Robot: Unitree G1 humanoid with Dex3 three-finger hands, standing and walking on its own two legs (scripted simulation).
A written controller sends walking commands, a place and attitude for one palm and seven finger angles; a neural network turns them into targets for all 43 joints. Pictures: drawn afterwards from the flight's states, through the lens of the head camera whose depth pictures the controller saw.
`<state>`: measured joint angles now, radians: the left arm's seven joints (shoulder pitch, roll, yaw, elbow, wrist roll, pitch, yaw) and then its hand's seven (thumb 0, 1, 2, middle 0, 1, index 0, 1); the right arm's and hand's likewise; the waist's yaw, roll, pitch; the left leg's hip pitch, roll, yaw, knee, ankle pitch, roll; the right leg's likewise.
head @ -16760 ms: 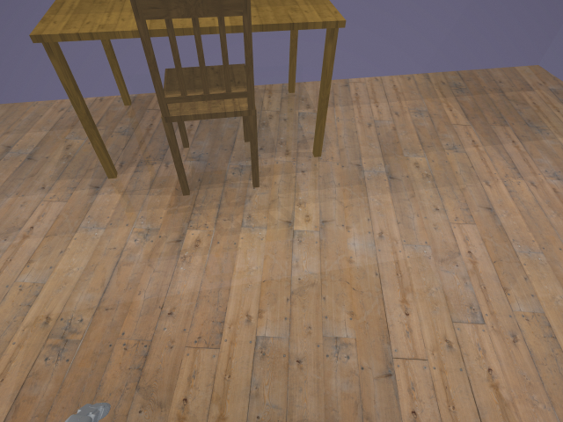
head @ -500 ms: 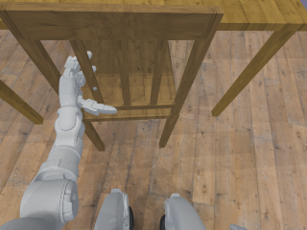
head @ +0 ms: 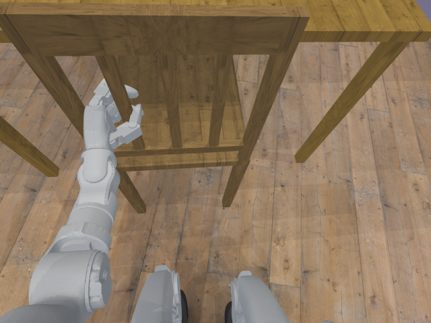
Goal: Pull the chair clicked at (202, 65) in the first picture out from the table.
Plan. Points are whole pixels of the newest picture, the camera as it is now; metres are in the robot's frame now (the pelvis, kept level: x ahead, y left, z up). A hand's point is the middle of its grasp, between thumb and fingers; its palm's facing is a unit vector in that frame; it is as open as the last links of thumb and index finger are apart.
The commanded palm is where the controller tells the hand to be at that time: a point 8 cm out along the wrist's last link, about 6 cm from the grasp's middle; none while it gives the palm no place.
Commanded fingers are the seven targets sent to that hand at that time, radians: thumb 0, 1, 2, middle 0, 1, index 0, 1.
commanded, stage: hook a spindle and tug to test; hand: left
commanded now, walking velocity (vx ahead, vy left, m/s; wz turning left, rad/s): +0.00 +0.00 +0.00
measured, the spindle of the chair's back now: (172, 109) +0.50 +0.06 +0.03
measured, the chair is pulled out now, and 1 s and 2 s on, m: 0.00 0.03 0.15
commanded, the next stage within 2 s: step backward, pulling the chair out in 0.60 s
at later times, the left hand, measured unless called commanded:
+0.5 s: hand (138, 129) +0.46 +0.12 +0.03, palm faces +0.07 -1.00 -0.02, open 5.3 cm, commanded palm +0.41 +0.17 +0.03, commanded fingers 0.00 0.90 0.90 -0.50 -1.45 -0.50 -1.45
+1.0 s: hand (139, 133) +0.44 +0.12 +0.05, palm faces +0.01 -0.99 -0.11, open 5.2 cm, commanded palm +0.42 +0.17 +0.05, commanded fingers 0.00 0.90 0.90 -0.50 -1.45 -0.50 -1.45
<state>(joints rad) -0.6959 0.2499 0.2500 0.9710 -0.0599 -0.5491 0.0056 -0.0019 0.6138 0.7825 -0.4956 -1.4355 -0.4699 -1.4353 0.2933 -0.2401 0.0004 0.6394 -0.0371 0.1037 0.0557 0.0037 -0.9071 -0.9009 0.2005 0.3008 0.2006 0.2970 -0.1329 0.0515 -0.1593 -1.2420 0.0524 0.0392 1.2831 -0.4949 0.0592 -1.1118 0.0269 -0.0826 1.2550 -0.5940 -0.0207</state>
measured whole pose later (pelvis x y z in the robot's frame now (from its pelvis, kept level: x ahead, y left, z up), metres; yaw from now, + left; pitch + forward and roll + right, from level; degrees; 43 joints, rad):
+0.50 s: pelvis +0.01 +0.00 +0.01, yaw +0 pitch +26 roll -3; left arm -0.57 0.21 0.21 0.81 -0.08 -0.51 0.04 -0.01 0.73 0.80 -0.45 -1.45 -0.42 -1.45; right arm 0.29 -0.24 -0.01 0.60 -0.03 0.12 0.07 0.00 -0.91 -0.90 0.20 0.30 0.20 0.30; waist -0.12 0.05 -0.16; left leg -1.20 0.05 0.06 1.25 -0.50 0.05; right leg -1.08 0.03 -0.06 1.24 -0.60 -0.02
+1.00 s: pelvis +0.04 +0.01 +0.10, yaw +1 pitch +14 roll -2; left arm -0.57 0.17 0.05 1.00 -0.07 -0.19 0.10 0.05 0.73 0.78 -0.32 -1.15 -0.47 -1.45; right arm 0.27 -0.24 0.02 0.61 0.05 0.18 -0.08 0.00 -0.91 -0.90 0.20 0.30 0.20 0.30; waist -0.09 0.02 -0.03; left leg -0.64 0.02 0.07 0.70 -0.31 0.06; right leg -0.53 0.02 -0.04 0.67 -0.35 0.02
